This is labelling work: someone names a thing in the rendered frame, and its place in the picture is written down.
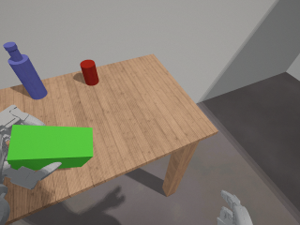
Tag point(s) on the robot left hand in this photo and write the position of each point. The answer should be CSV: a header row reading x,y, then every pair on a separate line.
x,y
23,177

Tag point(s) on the sponge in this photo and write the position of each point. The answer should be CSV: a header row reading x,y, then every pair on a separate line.
x,y
35,147

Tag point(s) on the robot right hand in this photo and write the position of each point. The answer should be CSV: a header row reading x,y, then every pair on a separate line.
x,y
239,214

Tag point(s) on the robot left forearm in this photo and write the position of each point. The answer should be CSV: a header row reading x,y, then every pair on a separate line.
x,y
4,206

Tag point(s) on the table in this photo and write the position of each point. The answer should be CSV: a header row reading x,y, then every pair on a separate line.
x,y
138,113

